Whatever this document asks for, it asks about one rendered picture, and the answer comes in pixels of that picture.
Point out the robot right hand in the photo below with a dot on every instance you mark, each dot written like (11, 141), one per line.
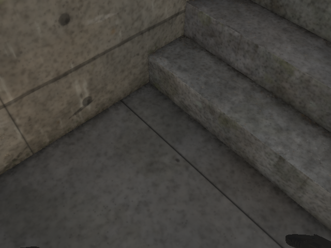
(307, 241)

